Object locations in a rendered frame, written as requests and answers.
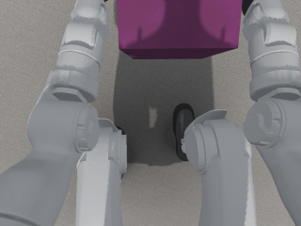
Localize robot right shin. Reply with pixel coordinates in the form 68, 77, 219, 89
181, 109, 252, 164

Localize robot left forearm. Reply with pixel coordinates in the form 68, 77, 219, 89
27, 0, 110, 140

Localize carton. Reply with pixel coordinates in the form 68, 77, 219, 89
117, 0, 243, 59

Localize right robot upper arm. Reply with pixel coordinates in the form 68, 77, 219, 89
243, 98, 301, 226

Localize right robot hand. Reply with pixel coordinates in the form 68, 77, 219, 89
242, 0, 254, 15

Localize robot right forearm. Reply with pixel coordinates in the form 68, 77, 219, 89
242, 0, 301, 103

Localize robot right foot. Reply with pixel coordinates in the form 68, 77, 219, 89
173, 103, 195, 162

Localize left robot upper arm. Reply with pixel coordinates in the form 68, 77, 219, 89
0, 99, 101, 226

